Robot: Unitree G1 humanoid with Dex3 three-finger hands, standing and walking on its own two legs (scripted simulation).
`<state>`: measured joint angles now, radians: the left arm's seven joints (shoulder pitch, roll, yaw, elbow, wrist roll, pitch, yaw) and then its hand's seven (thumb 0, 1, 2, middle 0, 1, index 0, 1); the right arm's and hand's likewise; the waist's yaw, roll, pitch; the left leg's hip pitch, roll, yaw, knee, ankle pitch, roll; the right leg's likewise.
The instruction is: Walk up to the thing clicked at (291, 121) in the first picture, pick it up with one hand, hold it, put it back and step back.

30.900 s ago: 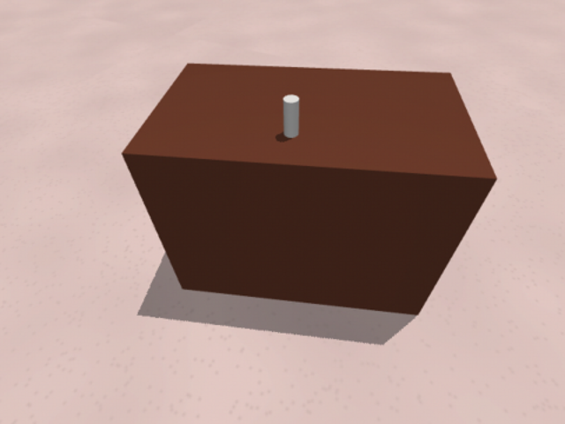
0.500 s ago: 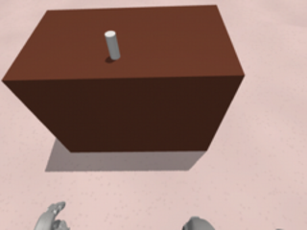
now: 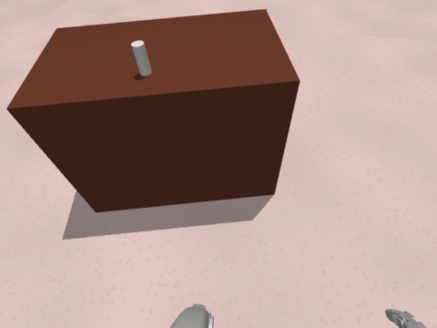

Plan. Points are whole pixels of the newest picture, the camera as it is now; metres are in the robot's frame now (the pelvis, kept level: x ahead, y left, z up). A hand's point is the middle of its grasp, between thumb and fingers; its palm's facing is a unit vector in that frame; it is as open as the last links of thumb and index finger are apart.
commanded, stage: step back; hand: left
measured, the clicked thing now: (142, 58) +0.92 +0.31 -0.01
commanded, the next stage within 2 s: stand in 1.38 s
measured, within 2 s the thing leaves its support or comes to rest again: neither
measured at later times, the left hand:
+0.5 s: hand out of the picture -0.07 +0.26 -0.15, palm faces +0.05 -0.93 -0.37, open 7.4 cm
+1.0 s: hand out of the picture -0.10 +0.26 -0.14, palm faces +0.07 -0.93 -0.35, open 7.4 cm
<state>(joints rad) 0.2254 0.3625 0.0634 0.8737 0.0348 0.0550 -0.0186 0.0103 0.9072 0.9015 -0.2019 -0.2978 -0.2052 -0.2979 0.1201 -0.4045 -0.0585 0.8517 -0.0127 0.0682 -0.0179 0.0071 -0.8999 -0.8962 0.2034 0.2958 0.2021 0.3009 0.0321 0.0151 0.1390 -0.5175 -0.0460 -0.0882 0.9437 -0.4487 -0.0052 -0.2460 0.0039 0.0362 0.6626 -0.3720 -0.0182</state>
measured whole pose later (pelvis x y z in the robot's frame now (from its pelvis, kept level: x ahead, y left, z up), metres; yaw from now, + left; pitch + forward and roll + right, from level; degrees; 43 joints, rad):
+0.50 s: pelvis -0.14 -0.02 +0.00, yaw +2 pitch -2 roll -1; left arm 0.19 0.39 0.07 0.91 0.02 0.03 -0.02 0.01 0.91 0.90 -0.20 -0.30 -0.20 -0.30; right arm 0.16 -0.38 -0.04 0.89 -0.05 0.01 0.00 0.01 -0.90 -0.90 0.21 0.30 0.21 0.30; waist 0.01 0.00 0.09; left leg -0.35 0.05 0.00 0.67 -0.28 0.00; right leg -0.20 0.03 0.04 0.60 -0.39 -0.02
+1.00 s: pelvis -0.15 -0.01 +0.01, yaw +4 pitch -2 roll -1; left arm 0.17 0.39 0.05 1.05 0.02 -0.02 -0.02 0.01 0.91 0.90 -0.20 -0.30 -0.20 -0.30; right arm 0.19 -0.33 -0.03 1.03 -0.03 -0.01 0.02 0.01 -0.90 -0.90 0.20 0.30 0.20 0.30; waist 0.01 -0.01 0.04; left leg -0.24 0.00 -0.04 0.56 -0.29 0.00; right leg -0.16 0.00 0.00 0.50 -0.31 0.01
